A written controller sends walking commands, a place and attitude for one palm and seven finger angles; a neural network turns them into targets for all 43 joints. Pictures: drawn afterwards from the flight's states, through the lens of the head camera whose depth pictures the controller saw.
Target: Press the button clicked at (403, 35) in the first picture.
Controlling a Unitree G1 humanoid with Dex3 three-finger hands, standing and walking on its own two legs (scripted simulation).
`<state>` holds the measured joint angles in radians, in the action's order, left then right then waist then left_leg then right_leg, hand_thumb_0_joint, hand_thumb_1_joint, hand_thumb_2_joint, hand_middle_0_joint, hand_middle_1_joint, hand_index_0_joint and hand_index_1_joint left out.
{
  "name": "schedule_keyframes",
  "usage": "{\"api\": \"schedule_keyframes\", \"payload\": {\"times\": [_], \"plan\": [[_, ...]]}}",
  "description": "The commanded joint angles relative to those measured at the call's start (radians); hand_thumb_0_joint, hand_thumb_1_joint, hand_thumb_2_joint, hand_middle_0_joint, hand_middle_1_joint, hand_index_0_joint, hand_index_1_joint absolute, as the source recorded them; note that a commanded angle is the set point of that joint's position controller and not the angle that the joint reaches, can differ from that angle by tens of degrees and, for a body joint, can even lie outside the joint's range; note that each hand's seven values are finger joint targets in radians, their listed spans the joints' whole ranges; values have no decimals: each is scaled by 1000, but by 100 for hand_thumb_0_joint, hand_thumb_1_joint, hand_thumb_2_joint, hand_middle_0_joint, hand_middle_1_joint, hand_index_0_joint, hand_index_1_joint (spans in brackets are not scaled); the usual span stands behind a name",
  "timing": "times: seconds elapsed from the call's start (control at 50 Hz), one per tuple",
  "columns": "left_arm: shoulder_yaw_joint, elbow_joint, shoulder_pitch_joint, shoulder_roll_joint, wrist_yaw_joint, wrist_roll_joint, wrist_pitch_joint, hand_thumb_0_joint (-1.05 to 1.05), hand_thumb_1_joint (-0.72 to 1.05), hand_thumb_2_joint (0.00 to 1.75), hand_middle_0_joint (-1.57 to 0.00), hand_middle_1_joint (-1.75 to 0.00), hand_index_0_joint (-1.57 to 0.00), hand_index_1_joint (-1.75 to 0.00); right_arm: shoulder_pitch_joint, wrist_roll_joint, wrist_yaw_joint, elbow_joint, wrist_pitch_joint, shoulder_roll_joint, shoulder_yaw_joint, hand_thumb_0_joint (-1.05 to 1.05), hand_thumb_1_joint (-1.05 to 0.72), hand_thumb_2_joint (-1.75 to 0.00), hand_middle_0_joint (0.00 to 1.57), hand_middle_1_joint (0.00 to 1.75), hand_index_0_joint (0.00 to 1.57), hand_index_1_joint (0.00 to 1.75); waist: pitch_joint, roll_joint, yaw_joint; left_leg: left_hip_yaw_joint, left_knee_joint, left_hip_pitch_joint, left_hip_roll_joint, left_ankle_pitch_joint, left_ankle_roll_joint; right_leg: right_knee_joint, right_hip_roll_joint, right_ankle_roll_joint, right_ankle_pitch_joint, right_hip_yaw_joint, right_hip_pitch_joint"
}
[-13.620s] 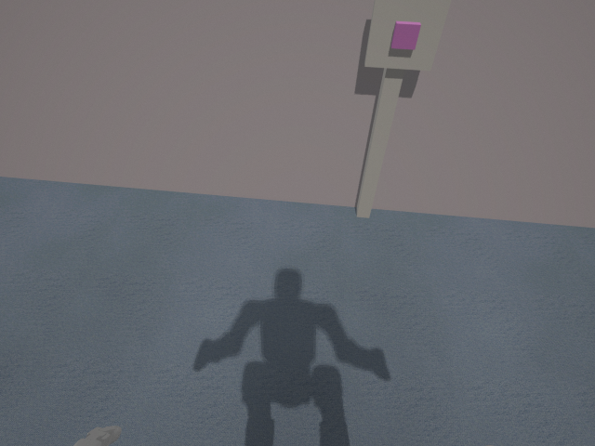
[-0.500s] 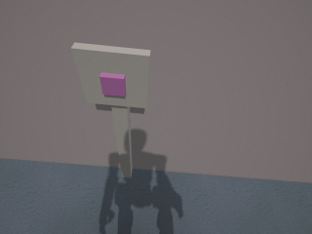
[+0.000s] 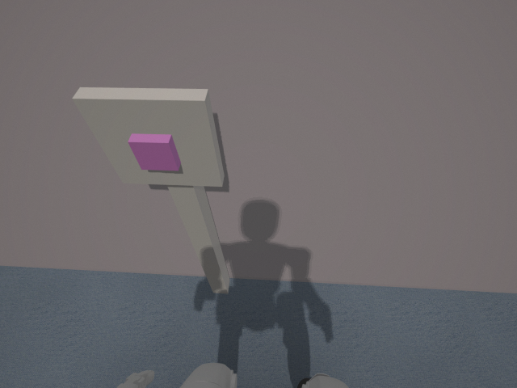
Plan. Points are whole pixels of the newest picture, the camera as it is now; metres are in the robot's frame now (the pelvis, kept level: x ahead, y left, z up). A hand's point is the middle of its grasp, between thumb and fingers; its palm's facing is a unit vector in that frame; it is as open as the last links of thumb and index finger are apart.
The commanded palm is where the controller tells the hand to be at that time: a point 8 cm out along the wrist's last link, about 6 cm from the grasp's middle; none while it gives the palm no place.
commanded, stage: come to a stop and stand still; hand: left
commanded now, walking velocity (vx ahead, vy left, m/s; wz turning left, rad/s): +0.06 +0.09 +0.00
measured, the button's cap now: (156, 151) +0.48 +0.21 +0.08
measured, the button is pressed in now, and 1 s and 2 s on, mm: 0 0 0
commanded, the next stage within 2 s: look again from close up in 0.48 s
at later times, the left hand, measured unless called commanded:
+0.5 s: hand out of the picture -0.07 +0.22 -0.16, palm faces +0.02 -0.99 -0.16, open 7.4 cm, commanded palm none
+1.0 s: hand out of the picture -0.02 +0.18 -0.17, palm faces +0.03 -0.98 -0.21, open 7.3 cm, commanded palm none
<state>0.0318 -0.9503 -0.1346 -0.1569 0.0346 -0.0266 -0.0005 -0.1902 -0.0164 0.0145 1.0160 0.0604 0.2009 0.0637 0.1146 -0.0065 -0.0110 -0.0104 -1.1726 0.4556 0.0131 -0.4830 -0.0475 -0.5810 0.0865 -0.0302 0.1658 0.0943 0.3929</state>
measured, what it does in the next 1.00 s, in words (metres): steps on the spot: left foot, then right foot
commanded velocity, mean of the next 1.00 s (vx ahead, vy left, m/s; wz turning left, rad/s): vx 0.06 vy -0.05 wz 0.00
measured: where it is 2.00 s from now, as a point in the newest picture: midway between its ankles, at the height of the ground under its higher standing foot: outside the picture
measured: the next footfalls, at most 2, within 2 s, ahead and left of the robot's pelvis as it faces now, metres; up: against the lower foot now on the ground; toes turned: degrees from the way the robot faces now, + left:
left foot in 0.18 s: +0.01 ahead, +0.11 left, +0.00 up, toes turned +3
right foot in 0.66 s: -0.03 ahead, -0.10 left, +0.00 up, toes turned -4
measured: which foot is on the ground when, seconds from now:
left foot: up 0.00-0.16, down 0.18-1.00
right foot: down 0.00-0.20, up 0.22-0.64, down 0.66-1.00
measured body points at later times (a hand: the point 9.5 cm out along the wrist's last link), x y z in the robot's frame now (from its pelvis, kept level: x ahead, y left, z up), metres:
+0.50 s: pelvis -0.05 +0.04 +0.02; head -0.04 +0.06 +0.47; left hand -0.06 +0.27 -0.15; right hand -0.09 -0.15 -0.13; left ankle -0.04 +0.14 -0.73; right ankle -0.08 -0.08 -0.65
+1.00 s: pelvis -0.05 +0.01 +0.01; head -0.07 +0.01 +0.46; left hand -0.02 +0.23 -0.15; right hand +0.01 -0.23 -0.14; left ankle -0.03 +0.10 -0.73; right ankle -0.07 -0.09 -0.73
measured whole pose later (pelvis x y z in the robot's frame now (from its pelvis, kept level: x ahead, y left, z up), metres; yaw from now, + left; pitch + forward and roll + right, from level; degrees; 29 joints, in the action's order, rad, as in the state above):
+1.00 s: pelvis -0.05 +0.01 +0.01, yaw -1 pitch -3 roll -1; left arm 0.00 -1.04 -0.30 -0.16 0.05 -0.02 -0.02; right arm -0.22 -0.02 0.04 1.05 -0.01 0.17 0.02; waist -0.01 -0.01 0.00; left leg -0.07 -0.54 0.21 -0.01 -0.28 0.03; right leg -0.50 -0.02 -0.03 0.31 0.07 0.14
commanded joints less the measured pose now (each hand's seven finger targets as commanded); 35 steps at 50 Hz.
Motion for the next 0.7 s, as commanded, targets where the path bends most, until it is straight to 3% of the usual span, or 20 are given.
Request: {"api": "schedule_keyframes", "payload": {"times": [0.0,0.06,0.12,0.14,0.16,0.18,0.2,0.22,0.26,0.3,0.4,0.52,0.54,0.56,0.58,0.6,0.62,0.64,0.66,0.68], "plan": [[66,50,-80,-221,13,-9,6,0,90,90,-20,-30,-20,-30,-100,-5,-17,-41,4,29,3,0,-90,-90,20,30,20,30,-166,162,32,-8,111,-45,-18,53,0,285,247,-143,-32,-245,-69],[72,65,-59,-238,10,-20,17,0,90,90,-20,-30,-20,-30,-114,-2,-24,-57,-9,20,0,0,-90,-90,20,30,20,30,-144,209,27,-42,304,-144,-16,25,22,347,229,-127,269,-263,11],[67,70,-16,-225,4,-10,37,0,90,90,-20,-30,-20,-30,-299,-1,-20,-11,-26,9,-9,0,-90,-90,20,30,20,30,-167,171,-58,-102,648,-422,19,124,51,303,138,-34,426,-189,151],[51,68,-33,-176,-1,0,44,0,90,90,-20,-30,-20,-30,-329,-7,-13,-5,-32,38,-9,0,-90,-90,20,30,20,30,-147,16,-66,-42,773,-452,-20,80,56,160,69,3,458,-126,201],[32,76,-59,-90,-4,12,45,0,90,90,-20,-30,-20,-30,-293,-17,-5,-27,-42,106,3,0,-90,-90,20,30,20,30,-77,-293,-57,266,957,-325,-226,-159,116,-110,-55,43,427,-42,271],[26,87,-45,-67,-2,13,50,0,90,90,-20,-30,-20,-30,-201,-25,6,-81,-40,148,2,0,-90,-90,20,30,20,30,37,-363,-37,437,1093,-57,-360,-281,188,-273,-88,43,355,-84,246],[38,87,-53,-88,-14,12,45,0,90,90,-20,-30,-20,-30,-106,-33,12,-112,-40,151,-8,0,-90,-90,20,30,20,30,73,-221,12,410,1125,70,-372,-284,244,-392,-69,30,260,-144,179],[42,45,-87,-87,-21,-8,46,0,90,90,-20,-30,-20,-30,-58,-29,13,-103,-55,109,-18,0,-90,-90,20,30,20,30,27,-198,45,351,1095,31,-283,-190,189,-477,-89,28,158,-168,163],[38,-3,-175,-83,-35,-7,37,0,90,90,-20,-30,-20,-30,-61,-15,17,-102,-76,87,-28,0,-90,-90,20,30,20,30,5,-127,62,243,1047,-38,-240,-76,165,-587,-97,27,87,-147,189],[33,-31,-191,-74,-37,-5,27,0,90,90,-20,-30,-20,-30,-137,-10,22,-71,-92,70,-32,0,-90,-90,20,30,20,30,-11,-89,35,206,1022,-162,-227,18,170,-629,-94,33,60,-135,241],[27,-27,-157,-66,-37,-7,14,0,90,90,-20,-30,-20,-30,-304,-14,32,-4,-107,49,-27,0,-90,-90,20,30,20,30,-38,-71,-22,247,986,-353,-287,194,228,-549,-56,35,129,-115,307],[-5,-42,-141,-1,-30,7,2,0,90,90,-20,-30,-20,-30,-325,-19,30,42,-95,43,-31,0,-90,-90,20,30,20,30,-97,-141,-40,191,923,-315,-268,388,237,-141,-62,26,300,-43,30],[-6,-55,-164,9,-27,11,-2,0,90,90,-20,-30,-20,-30,-318,-17,29,50,-91,43,-30,0,-90,-90,20,30,20,30,-108,-148,-29,187,908,-299,-260,392,231,-72,-71,24,290,-38,-19],[-24,-2,-175,-136,-24,2,-1,0,90,90,-20,-30,-20,-30,-158,-10,20,-53,-63,163,-12,0,-90,-90,20,30,20,30,29,-145,16,130,933,-18,-254,23,204,-91,-43,0,245,-4,-113],[-11,-33,-326,-55,-25,0,4,0,90,90,-20,-30,-20,-30,-80,-22,17,-87,-77,118,-2,0,-90,-90,20,30,20,30,-79,22,102,91,787,99,-220,-127,153,34,-58,23,144,-65,-283],[-3,-62,-368,-66,-9,-11,-7,0,90,90,-20,-30,-20,-30,-106,-13,18,-76,-81,40,-11,0,-90,-90,20,30,20,30,-103,179,81,-15,597,72,-72,-1,98,224,10,-2,185,-185,-273],[-1,-53,-336,-130,5,-6,-17,0,90,90,-20,-30,-20,-30,-163,-3,13,-70,-74,-25,-27,0,-90,-90,20,30,20,30,-129,308,36,-40,461,77,-23,7,69,337,170,-51,258,-364,-244],[-5,-35,-289,-120,11,1,-27,0,90,90,-20,-30,-20,-30,-159,-6,3,-67,-65,-17,-25,0,-90,-90,20,30,20,30,-130,165,7,-9,382,29,-47,43,68,339,180,-88,214,-365,-190],[-8,-20,-238,-120,9,2,-29,0,90,90,-20,-30,-20,-30,-180,-3,-9,-61,-63,-38,-27,0,-90,-90,20,30,20,30,-153,37,-25,-40,370,-27,-45,67,62,308,151,-91,106,-276,-184],[6,-10,-216,-125,12,3,-35,0,90,90,-20,-30,-20,-30,-189,-4,-8,-43,-64,-46,-30,0,-90,-90,20,30,20,30,-194,80,-24,-45,381,-28,-30,114,56,270,107,-90,-21,-243,-231]]}}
